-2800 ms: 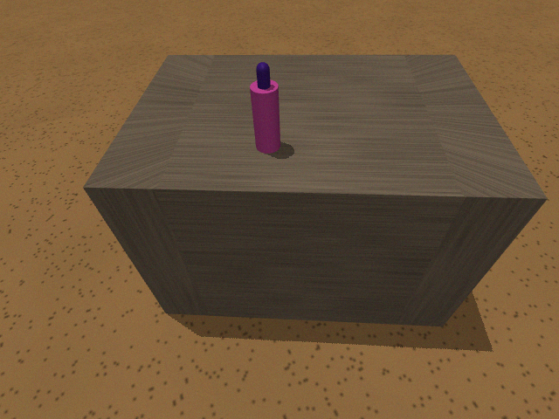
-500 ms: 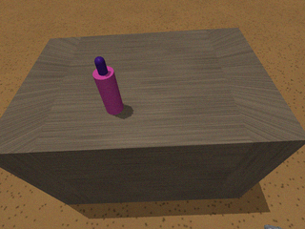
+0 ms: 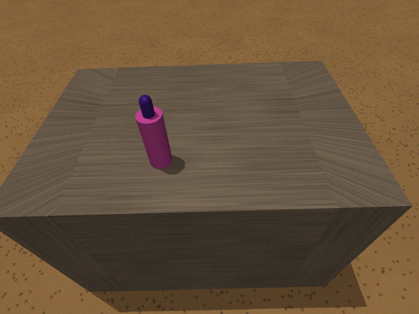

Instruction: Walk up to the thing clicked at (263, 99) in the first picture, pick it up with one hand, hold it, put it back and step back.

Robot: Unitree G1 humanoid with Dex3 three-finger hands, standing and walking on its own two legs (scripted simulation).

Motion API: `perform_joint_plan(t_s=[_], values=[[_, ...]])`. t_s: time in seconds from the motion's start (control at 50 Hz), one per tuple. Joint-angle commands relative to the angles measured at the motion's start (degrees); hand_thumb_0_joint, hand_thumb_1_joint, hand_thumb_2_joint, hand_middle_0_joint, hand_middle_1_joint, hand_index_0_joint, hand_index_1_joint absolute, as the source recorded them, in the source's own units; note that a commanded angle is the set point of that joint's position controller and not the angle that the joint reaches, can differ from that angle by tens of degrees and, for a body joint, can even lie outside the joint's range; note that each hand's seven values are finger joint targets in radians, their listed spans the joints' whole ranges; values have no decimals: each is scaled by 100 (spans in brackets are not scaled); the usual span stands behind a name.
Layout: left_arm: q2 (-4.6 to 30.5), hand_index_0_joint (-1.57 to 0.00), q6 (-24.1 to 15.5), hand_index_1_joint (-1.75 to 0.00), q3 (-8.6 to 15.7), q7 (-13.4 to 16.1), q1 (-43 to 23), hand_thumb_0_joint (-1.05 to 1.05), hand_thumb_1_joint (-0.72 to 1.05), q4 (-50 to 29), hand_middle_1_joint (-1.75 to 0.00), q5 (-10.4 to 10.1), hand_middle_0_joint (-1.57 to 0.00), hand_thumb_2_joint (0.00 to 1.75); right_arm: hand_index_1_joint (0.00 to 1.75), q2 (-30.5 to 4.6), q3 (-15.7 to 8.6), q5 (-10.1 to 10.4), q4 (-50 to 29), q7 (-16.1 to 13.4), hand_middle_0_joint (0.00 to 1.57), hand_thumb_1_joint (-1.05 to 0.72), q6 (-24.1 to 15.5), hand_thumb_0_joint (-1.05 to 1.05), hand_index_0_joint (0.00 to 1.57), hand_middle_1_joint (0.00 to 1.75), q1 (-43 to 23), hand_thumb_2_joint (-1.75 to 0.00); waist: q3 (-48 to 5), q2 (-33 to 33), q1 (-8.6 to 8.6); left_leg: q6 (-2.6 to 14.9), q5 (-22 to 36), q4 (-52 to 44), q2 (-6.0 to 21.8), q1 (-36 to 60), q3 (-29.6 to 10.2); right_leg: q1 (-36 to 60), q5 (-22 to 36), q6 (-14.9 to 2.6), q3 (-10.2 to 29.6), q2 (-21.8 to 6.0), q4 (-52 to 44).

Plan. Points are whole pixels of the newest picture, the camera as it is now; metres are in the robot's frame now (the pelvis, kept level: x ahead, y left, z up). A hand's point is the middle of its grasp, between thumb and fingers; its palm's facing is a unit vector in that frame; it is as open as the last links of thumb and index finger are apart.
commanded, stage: walk up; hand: left
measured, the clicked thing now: (153, 132) +0.54 +0.18 +0.03
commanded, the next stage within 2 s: stand in 0.46 s
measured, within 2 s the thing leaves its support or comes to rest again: neither
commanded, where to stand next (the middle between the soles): +0.06 +0.01 m, yaw +0 degrees
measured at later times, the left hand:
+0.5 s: hand out of the picture +0.07 +0.26 -0.16, palm faces +0.00 -0.94 -0.33, open 7.4 cm
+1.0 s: hand out of the picture +0.11 +0.25 -0.15, palm faces -0.02 -0.94 -0.34, open 7.4 cm
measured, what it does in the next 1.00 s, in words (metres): stands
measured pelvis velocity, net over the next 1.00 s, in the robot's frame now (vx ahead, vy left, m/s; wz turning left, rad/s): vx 0.03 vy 0.00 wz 0.01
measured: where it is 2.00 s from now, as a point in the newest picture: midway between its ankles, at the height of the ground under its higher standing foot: outside the picture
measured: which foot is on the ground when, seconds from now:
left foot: down 0.00-1.00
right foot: down 0.00-1.00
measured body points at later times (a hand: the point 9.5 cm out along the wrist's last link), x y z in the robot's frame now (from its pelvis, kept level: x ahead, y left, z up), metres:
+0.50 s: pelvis +0.01 +0.01 +0.00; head +0.02 +0.01 +0.45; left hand +0.07 +0.31 -0.13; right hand +0.09 -0.29 -0.13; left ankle +0.02 +0.13 -0.75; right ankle +0.01 -0.13 -0.75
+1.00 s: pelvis +0.03 +0.00 +0.00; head +0.05 +0.00 +0.45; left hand +0.11 +0.30 -0.13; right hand +0.11 -0.30 -0.13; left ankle +0.02 +0.13 -0.75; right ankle +0.01 -0.13 -0.75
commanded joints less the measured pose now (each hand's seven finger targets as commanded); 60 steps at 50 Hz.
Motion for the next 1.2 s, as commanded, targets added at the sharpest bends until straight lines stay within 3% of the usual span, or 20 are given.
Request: perform_joint_plan(t_s=[0.0,0.16,0.4,0.46,0.54,0.66,0.7,0.78,0.86,0.98,1.1,1.18], values=[[1266,-20,-150,-30,274,87,-290,0,90,-268,-30,22,-20,90,30,-1221,-268,-17,-284,-78,20,-90,-96,0,20,30,-267,-90,-647,-76,-4,256,309,-415,544,194,-467,136,331,-239,507,-628,-503],[1229,-20,-141,-30,272,95,-133,0,90,-175,-30,15,-20,90,30,-1167,-263,-20,-244,-84,20,-90,-69,0,20,30,-298,-90,-483,2,27,233,213,-499,528,99,-541,21,146,-210,476,-600,-579],[1182,-20,-115,-30,271,105,-30,0,90,-192,-30,18,-20,90,30,-1200,-290,-28,-206,-113,20,-90,-78,0,20,30,-212,-90,-572,87,3,249,404,-590,567,-57,-623,304,413,-195,353,-578,-475],[1161,-20,-116,-30,217,106,112,0,90,-152,-30,30,-20,90,30,-1181,-254,-71,-210,-126,20,-90,-121,0,20,30,-116,-90,-484,28,-11,199,229,-692,572,23,-629,139,69,-193,399,-617,-522],[1199,-20,-125,-30,214,108,101,0,90,-208,-30,39,-20,90,30,-1196,-259,-64,-235,-124,20,-90,-125,0,20,30,-108,-90,-453,-20,-20,208,142,-664,582,56,-616,47,17,-198,414,-646,-531],[1204,-20,-152,-30,195,108,146,0,90,-243,-30,15,-20,90,30,-1196,-234,-60,-246,-121,20,-90,-144,0,20,30,-45,-90,-538,-2,-13,211,576,-563,571,82,-554,219,398,-177,431,-677,-537],[1219,-20,-150,-30,208,109,143,0,90,-255,-30,29,-20,90,30,-1212,-239,-61,-266,-129,20,-90,-159,0,20,30,-96,-90,-739,-31,5,216,1022,-485,617,237,-539,351,767,-186,398,-703,-423],[1197,-20,-135,-30,196,112,159,0,90,-244,-30,11,-20,90,30,-1216,-224,-46,-248,-142,20,-90,-149,0,20,30,-63,-90,-673,-25,-7,197,1157,-463,610,286,-523,334,831,-166,349,-680,-437],[1215,-20,-140,-30,213,132,141,0,90,-270,-30,3,-20,90,30,-1219,-221,-36,-258,-160,20,-90,-147,0,20,30,-61,-90,-787,-54,-15,202,1693,-363,647,457,-492,463,1420,-175,345,-706,-354],[1197,-20,-121,-30,223,140,113,0,90,-280,-30,5,-20,90,30,-1211,-219,-33,-268,-174,20,-90,-127,0,20,30,-81,-90,-739,-51,-20,171,1665,-369,638,427,-445,524,1447,-170,331,-698,-407],[1218,-20,-102,-30,237,140,94,0,90,-288,-30,10,-20,90,30,-1202,-208,-45,-291,-178,20,-90,-113,0,20,30,-71,-90,-597,-48,-25,161,1254,-475,629,320,-453,458,1061,-177,343,-684,-460],[1196,-20,-106,-30,243,136,77,0,90,-313,-30,15,-20,90,30,-1211,-201,-53,-311,-184,20,-90,-132,0,20,30,-68,-90,-666,12,-10,178,1500,-445,637,347,-437,570,1306,-195,354,-713,-436]])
